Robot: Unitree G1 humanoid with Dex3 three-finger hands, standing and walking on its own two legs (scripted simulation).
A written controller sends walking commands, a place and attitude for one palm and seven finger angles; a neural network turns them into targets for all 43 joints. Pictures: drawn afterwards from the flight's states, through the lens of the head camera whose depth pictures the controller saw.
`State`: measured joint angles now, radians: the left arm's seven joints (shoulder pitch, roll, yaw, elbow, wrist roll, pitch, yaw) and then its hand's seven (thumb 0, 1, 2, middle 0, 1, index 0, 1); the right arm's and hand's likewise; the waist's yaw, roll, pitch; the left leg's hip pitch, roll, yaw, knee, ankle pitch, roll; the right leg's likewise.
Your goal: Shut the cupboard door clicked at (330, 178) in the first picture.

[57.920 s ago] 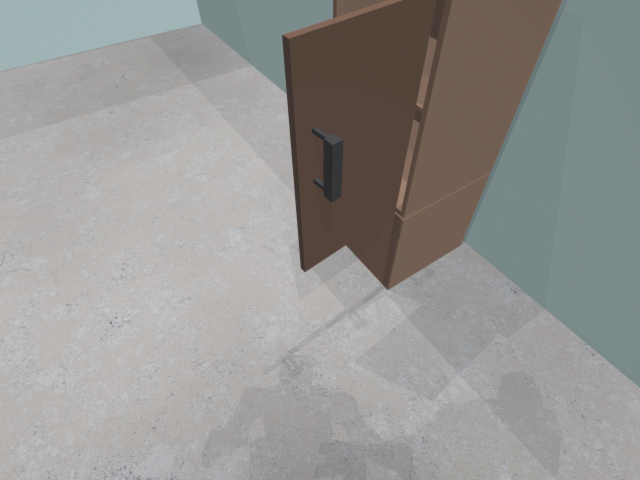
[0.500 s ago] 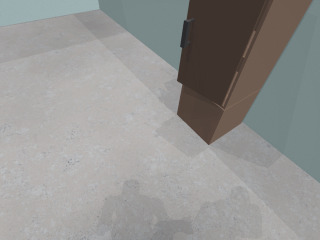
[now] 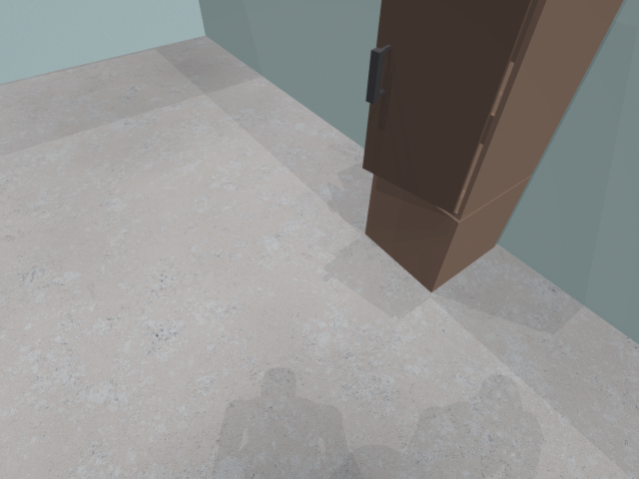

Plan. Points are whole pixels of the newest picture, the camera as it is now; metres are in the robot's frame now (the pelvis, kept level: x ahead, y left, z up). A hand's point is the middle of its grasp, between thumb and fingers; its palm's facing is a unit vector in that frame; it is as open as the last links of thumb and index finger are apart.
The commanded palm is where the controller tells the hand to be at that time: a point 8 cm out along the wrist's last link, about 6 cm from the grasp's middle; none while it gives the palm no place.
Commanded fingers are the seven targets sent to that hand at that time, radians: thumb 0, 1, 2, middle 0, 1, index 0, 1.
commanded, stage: let the arm hang, fingers relaxed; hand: left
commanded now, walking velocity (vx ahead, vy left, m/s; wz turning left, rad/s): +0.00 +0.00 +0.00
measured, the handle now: (379, 74) +1.10 -0.11 +0.01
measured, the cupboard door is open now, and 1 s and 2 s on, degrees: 12 12 12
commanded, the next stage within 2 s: look to check the result in 0.28 s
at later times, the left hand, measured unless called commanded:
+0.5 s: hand out of the picture -0.04 +0.16 -0.18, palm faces +0.03 -0.98 -0.18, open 7.4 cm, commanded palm none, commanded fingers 0.00 0.90 0.90 -0.20 -0.30 -0.20 -0.30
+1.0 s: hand out of the picture +0.00 +0.16 -0.18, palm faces +0.01 -0.98 -0.20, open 7.4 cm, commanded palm none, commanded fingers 0.00 0.90 0.90 -0.20 -0.30 -0.20 -0.30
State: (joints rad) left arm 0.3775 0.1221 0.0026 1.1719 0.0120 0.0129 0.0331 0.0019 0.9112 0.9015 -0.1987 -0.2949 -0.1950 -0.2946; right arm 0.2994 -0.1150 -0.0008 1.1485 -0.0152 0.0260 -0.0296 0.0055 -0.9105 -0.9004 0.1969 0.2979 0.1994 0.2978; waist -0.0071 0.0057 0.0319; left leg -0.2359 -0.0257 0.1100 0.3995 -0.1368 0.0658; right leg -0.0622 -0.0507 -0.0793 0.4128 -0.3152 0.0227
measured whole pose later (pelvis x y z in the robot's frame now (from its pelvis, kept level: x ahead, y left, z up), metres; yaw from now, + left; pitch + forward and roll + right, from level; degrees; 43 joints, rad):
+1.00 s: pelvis +0.02 -0.01 +0.00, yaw +0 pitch -2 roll +0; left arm 0.29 0.16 0.01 1.15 0.01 -0.01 0.03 0.00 0.91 0.90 -0.20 -0.30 -0.20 -0.29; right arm 0.23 -0.18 -0.01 1.14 -0.01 0.01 -0.03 0.00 -0.91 -0.90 0.20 0.30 0.20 0.30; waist -0.01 0.00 0.05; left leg -0.21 -0.01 0.10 0.40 -0.16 0.04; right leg -0.02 -0.03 -0.08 0.37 -0.32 0.01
